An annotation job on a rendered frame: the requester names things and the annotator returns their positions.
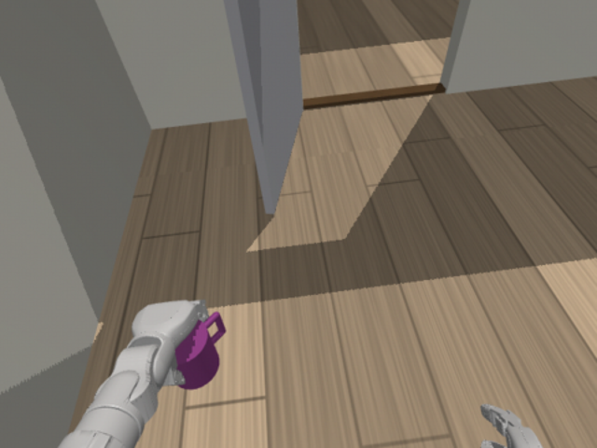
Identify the mug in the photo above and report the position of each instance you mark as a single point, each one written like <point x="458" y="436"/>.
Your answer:
<point x="196" y="356"/>

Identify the left robot hand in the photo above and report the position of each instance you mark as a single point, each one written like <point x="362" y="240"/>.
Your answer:
<point x="175" y="320"/>

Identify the left robot arm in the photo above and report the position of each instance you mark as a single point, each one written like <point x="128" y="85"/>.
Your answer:
<point x="128" y="398"/>

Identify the right robot hand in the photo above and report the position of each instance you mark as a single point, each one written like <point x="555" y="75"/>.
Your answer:
<point x="509" y="425"/>

